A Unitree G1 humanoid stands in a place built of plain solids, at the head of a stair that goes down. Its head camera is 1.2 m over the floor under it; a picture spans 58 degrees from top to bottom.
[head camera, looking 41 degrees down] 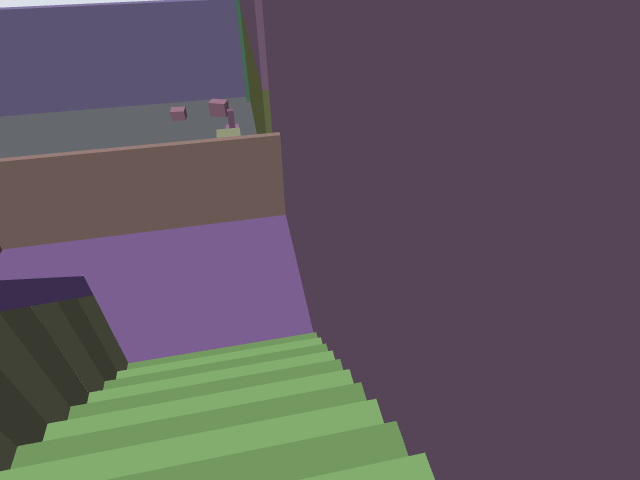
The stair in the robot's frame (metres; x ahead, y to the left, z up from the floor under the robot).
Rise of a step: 0.19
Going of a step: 0.20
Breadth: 1.60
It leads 11 degrees to the left of straight ahead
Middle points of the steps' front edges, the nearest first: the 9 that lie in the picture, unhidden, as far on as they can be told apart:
0.63 0.50 -0.39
0.83 0.54 -0.58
1.02 0.58 -0.78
1.22 0.62 -0.97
1.42 0.66 -1.17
1.62 0.70 -1.36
1.82 0.74 -1.56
2.01 0.78 -1.75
2.21 0.82 -1.95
